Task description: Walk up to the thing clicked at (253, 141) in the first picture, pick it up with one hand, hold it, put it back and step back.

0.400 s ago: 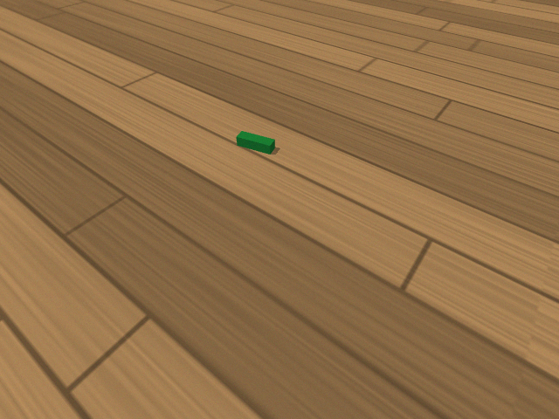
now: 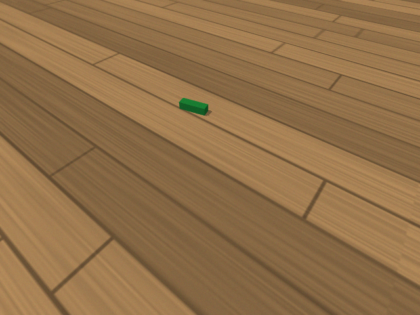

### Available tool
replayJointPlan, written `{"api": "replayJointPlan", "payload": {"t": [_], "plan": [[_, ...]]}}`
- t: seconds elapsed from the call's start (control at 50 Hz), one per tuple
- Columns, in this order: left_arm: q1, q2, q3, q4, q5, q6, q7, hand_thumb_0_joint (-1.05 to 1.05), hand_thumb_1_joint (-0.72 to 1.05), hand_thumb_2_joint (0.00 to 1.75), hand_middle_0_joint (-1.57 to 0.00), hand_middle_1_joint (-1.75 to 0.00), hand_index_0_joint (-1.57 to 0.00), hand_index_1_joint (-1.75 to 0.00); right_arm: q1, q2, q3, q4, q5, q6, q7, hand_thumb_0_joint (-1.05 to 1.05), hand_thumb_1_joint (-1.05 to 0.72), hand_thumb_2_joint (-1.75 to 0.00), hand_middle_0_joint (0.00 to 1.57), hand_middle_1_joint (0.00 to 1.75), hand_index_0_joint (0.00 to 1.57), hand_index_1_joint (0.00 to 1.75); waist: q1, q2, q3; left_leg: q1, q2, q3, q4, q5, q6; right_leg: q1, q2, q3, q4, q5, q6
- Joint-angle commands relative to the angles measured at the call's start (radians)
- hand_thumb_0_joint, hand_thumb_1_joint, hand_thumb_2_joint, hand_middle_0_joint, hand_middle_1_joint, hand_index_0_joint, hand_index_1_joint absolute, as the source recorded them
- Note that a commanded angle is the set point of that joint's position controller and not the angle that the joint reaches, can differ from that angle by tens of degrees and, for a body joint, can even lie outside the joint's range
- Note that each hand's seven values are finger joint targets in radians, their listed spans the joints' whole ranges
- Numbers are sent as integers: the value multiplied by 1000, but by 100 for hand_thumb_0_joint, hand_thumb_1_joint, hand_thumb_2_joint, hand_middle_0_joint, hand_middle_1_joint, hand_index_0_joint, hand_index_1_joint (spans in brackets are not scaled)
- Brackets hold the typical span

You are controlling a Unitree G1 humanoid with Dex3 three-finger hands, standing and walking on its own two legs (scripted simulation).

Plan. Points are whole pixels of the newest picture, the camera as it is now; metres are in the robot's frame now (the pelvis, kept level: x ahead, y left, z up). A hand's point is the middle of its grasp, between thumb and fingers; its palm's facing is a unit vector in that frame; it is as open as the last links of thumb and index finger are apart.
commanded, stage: stand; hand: left
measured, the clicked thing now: (193, 106) +1.78 +0.19 -0.75
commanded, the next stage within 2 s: walk up in 0.72 s
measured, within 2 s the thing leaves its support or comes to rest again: neither
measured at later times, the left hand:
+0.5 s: hand out of the picture +0.07 +0.25 -0.16, palm faces -0.04 -0.94 -0.34, open 7.4 cm
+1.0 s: hand out of the picture +0.07 +0.33 -0.16, palm faces -0.08 -0.92 -0.38, open 7.4 cm
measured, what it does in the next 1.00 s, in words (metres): lifts its left foot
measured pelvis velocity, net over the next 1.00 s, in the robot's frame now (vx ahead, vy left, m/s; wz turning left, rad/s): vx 0.04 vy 0.05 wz -0.07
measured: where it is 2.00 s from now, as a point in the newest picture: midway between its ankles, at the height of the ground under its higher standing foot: (199, 260)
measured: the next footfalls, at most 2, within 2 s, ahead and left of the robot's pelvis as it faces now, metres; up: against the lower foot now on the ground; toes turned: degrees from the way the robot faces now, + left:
left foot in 1.02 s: +0.16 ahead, +0.19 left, +0.00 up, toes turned -3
right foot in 1.42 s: +0.35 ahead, -0.11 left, +0.00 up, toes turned -17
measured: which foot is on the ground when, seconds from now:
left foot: down 0.00-0.78, up 0.80-1.00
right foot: down 0.00-1.00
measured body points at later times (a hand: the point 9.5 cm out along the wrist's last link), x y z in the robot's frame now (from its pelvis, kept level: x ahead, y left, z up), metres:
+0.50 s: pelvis +0.00 +0.00 +0.00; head +0.00 +0.00 +0.45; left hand +0.08 +0.30 -0.13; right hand +0.07 -0.30 -0.13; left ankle +0.00 +0.12 -0.75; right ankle +0.00 -0.13 -0.75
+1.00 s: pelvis +0.04 +0.05 -0.01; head +0.05 +0.05 +0.44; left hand +0.08 +0.38 -0.13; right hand +0.12 -0.30 -0.11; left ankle +0.10 +0.18 -0.74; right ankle +0.00 -0.12 -0.75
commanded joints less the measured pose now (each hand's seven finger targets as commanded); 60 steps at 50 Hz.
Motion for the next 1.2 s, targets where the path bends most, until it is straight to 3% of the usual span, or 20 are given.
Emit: {"api": "replayJointPlan", "payload": {"t": [0.0, 0.2, 0.58, 0.68, 0.7, 0.72, 0.76, 0.78, 0.8, 0.84, 0.92, 0.96, 0.98, 1.0, 1.02, 1.04, 1.06, 1.08, 1.12, 1.18], "plan": [[-49, 207, 39, -60, -6, -21, 20, 0, 90, 90, -20, -30, -20, -30, -37, -210, -35, -57, 5, -24, -14, 0, -90, -90, 20, 30, 20, 30, -2, -6, -66, 14, 124, -101, -54, 158, 24, 15, -112, 88, -45, 134, -39], [-42, 209, 40, -62, -5, -21, 19, 0, 90, 90, -20, -30, -20, -30, -44, -220, -36, -62, 4, -25, -15, 0, -90, -90, 20, 30, 20, 30, 3, 2, -82, 34, 129, -101, -54, 171, 25, 22, -116, 89, -42, 154, -36], [-37, 208, 37, -59, -3, -22, 19, 0, 90, 90, -20, -30, -20, -30, -40, -221, -39, -58, 3, -22, -11, 0, -90, -90, 20, 30, 20, 30, 4, -6, -49, 18, 126, -108, -71, 110, 21, -5, -111, 88, -66, 74, -36], [-32, 215, 39, -60, -4, -24, 19, 0, 90, 90, -20, -30, -20, -30, -31, -216, -38, -58, 5, -20, -12, 0, -90, -90, 20, 30, 20, 30, 1, 4, -60, 16, 123, -103, -66, 113, 23, 13, -114, 93, -67, 104, -37], [72, 342, 113, -104, 5, -36, -9, 0, 90, 90, -20, -30, -20, -30, -15, -344, -122, -147, -31, -40, 19, 0, -90, -90, 20, 30, 20, 30, 7, 37, -154, 38, 100, -69, 67, -453, 74, -43, -94, 167, -7, -410, -87], [71, 340, 116, -95, 13, -38, -20, 0, 90, 90, -20, -30, -20, -30, -55, -327, -123, -154, -35, -38, 33, 0, -90, -90, 20, 30, 20, 30, 18, 21, -66, -102, 93, -64, 121, -542, 79, -105, -134, 240, -24, -537, -110], [81, 342, 132, -117, 15, -52, -25, 0, 90, 90, -20, -30, -20, -30, -117, -249, -114, -208, -37, -39, 52, 0, -90, -90, 20, 30, 20, 30, 55, -107, 51, -411, 41, -10, 301, -365, 41, 0, -248, 461, -117, -645, -191], [118, 353, 140, -115, 17, -62, -21, 0, 90, 90, -20, -30, -20, -30, -156, -228, -114, -227, -41, -41, 56, 0, -90, -90, 20, 30, 20, 30, 81, -167, 90, -558, 49, -33, 426, -272, 20, 84, -321, 582, -190, -626, -249], [112, 363, 141, -130, 14, -69, -18, 0, 90, 90, -20, -30, -20, -30, -144, -248, -120, -235, -35, -44, 57, 0, -90, -90, 20, 30, 20, 30, 69, -140, 76, -596, 92, -92, 472, -219, -2, 129, -355, 616, -200, -547, -274], [115, 353, 141, -149, 5, -71, -16, 0, 90, 90, -20, -30, -20, -30, -72, -269, -129, -223, -30, -52, 68, 0, -90, -90, 20, 30, 20, 30, 45, -118, -20, -517, 79, -76, 461, -232, -8, 154, -267, 491, -201, -510, -229], [8, 364, 140, -210, 18, -62, -27, 0, 90, 90, -20, -30, -20, -30, 7, -266, -143, -237, -27, -45, 88, 0, -90, -90, 20, 30, 20, 30, -23, -210, 1, -204, 79, -26, 293, -228, -3, -150, -197, 317, -139, -407, -178], [-66, 339, 130, -233, 15, -53, -32, 0, 90, 90, -20, -30, -20, -30, 181, -273, -166, -189, -28, -47, 81, 0, -90, -90, 20, 30, 20, 30, -129, -114, -20, 152, 46, 30, 164, -81, 10, -426, -123, 198, 43, -420, -133], [-59, 280, 113, -236, 19, -48, -29, 0, 90, 90, -20, -30, -20, -30, 326, -305, -188, -141, -36, -52, 67, 0, -90, -90, 20, 30, 20, 30, -199, 59, -71, 382, 23, 26, 133, -131, 17, -615, -32, 132, 274, -489, -108], [-11, 190, 85, -249, 15, -48, -22, 0, 90, 90, -20, -30, -20, -30, 399, -390, -204, -137, -51, -58, 53, 0, -90, -90, 20, 30, 20, 30, -216, 368, -92, 383, 216, -279, -69, -509, 51, -740, 126, 46, 668, -468, -99], [12, 215, 73, -253, 0, -50, -12, 0, 90, 90, -20, -30, -20, -30, 236, -453, -204, -212, -43, -67, 49, 0, -90, -90, 20, 30, 20, 30, -141, 326, -40, 181, 444, -667, -263, -757, 141, -758, 83, 99, 818, -366, -76], [21, 307, 84, -244, 1, -60, -13, 0, 90, 90, -20, -30, -20, -30, 114, -450, -200, -251, -17, -69, 51, 0, -90, -90, 20, 30, 20, 30, -84, 186, 3, 44, 466, -670, -305, -797, 196, -667, -10, 163, 812, -280, -79], [63, 334, 95, -213, -8, -63, -22, 0, 90, 90, -20, -30, -20, -30, 55, -413, -183, -266, -15, -71, 49, 0, -90, -90, 20, 30, 20, 30, -33, 128, 36, -7, 402, -539, -262, -722, 168, -616, -43, 140, 797, -216, -63], [109, 346, 111, -182, -17, -60, -32, 0, 90, 90, -20, -30, -20, -30, 29, -365, -167, -277, -17, -74, 49, 0, -90, -90, 20, 30, 20, 30, -7, 142, 41, 9, 352, -423, -225, -655, 182, -600, -63, 103, 746, -173, -44], [131, 343, 118, -155, -11, -60, -47, 0, 90, 90, -20, -30, -20, -30, 57, -341, -159, -269, -11, -83, 51, 0, -90, -90, 20, 30, 20, 30, -17, 166, 43, 4, 288, -254, -214, -492, 179, -538, -72, 61, 644, -125, -18], [56, 313, 114, -202, -14, -56, -67, 0, 90, 90, -20, -30, -20, -30, 89, -344, -156, -267, -17, -90, 53, 0, -90, -90, 20, 30, 20, 30, -23, 159, 71, -10, 286, -172, -232, -402, 192, -488, -80, 43, 515, -85, -11]]}}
